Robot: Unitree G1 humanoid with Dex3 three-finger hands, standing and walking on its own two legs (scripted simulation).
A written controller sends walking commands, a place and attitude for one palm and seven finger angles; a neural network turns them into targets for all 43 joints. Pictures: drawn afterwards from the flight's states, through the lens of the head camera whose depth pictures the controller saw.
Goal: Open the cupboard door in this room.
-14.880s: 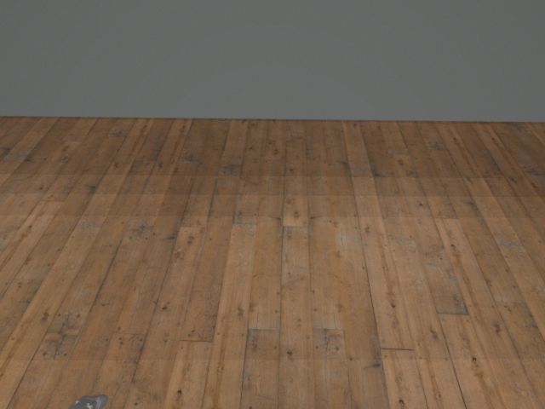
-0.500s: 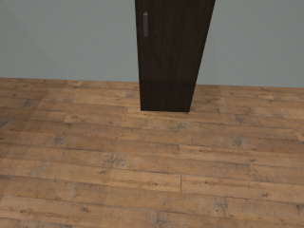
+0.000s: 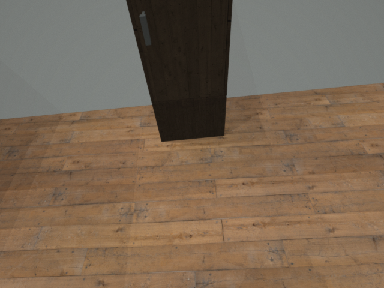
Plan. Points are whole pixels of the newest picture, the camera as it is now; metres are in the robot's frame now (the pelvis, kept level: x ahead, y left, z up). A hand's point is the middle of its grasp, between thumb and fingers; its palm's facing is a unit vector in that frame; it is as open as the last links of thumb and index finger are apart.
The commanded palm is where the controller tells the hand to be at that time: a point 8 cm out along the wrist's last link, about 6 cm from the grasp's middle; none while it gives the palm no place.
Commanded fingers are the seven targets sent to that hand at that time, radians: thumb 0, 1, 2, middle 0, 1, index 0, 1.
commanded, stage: walk to a spot facing it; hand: left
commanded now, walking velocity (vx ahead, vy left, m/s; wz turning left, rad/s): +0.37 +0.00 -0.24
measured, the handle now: (145, 28) +1.09 +0.27 +0.05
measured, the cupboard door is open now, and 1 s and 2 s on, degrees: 0 0 0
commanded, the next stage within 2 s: turn to face it in 0.34 s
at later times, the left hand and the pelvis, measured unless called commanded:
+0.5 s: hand out of the picture +0.12 +0.14 -0.16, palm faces +0.05 -0.99 -0.16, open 7.4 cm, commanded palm none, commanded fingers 0.00 0.90 0.90 -0.20 -0.30 -0.20 -0.30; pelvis +0.20 -0.01 +0.01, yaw -4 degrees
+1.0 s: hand (156, 188) +0.41 +0.15 -0.14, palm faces +0.03 -0.98 -0.22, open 7.3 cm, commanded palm none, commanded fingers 0.00 0.90 0.90 -0.20 -0.30 -0.20 -0.30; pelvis +0.33 -0.02 +0.01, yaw +1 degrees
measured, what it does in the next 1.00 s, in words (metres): walks ahead: left foot, then right foot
